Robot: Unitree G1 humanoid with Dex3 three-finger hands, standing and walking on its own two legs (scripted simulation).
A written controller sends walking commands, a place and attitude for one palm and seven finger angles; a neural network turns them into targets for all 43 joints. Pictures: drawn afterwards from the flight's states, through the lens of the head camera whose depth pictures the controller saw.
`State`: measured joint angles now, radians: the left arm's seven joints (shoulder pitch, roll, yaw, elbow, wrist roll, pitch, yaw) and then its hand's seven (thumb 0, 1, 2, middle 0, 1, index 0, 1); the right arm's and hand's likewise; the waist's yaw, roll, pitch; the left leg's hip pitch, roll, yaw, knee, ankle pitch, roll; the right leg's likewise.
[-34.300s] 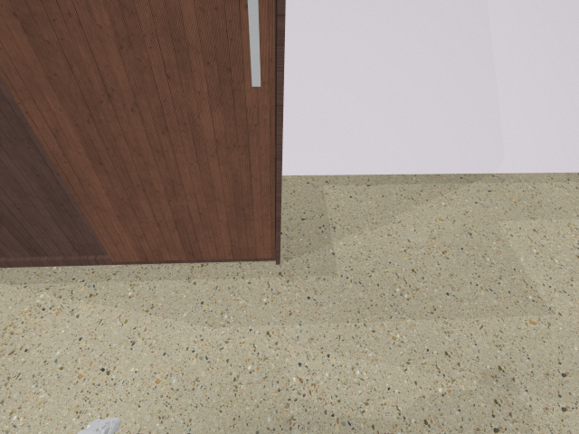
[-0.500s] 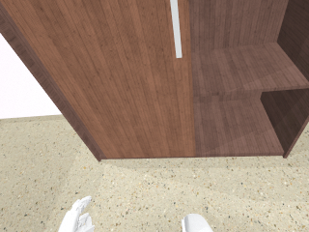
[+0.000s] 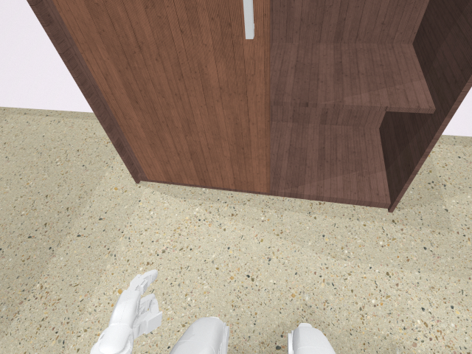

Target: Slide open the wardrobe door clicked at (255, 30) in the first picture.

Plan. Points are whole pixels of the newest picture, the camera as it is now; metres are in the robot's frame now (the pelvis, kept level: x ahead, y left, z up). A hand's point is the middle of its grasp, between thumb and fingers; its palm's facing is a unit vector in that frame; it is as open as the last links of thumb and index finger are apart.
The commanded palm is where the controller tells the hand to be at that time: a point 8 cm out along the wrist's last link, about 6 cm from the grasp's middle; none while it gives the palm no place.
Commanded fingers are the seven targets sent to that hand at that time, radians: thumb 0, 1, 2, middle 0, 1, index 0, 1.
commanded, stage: stop stepping back and stand still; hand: right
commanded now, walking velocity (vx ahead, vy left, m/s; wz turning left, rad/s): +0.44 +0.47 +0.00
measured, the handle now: out of the picture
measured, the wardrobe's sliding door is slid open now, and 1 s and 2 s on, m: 0.55 0.55 0.55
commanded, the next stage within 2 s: let the arm hang, fingers relaxed in 0.58 s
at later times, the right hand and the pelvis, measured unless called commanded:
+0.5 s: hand out of the picture +0.15 -0.29 +0.20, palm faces +0.51 +0.79 -0.35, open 7.4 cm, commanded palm +0.08 -0.33 +0.22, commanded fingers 0.00 -0.90 -0.90 0.20 0.30 0.20 0.30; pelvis -0.05 -0.02 +0.03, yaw -3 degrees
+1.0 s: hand out of the picture +0.00 -0.22 -0.13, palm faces +0.05 +0.99 -0.16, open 7.0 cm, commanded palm none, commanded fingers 0.00 -0.90 -0.90 0.20 0.30 0.20 0.30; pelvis -0.05 -0.05 +0.04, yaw -4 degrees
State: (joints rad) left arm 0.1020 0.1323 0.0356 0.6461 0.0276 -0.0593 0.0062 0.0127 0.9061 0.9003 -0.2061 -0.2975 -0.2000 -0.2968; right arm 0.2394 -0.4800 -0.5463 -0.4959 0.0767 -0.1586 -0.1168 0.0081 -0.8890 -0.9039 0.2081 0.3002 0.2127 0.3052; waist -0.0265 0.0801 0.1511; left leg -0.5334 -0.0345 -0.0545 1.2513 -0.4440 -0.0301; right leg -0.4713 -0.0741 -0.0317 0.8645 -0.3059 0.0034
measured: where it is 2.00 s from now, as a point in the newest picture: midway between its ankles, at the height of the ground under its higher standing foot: outside the picture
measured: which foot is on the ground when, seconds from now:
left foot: up 0.00-0.18, down 0.20-1.00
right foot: down 0.00-0.16, up 0.18-0.38, down 0.40-1.00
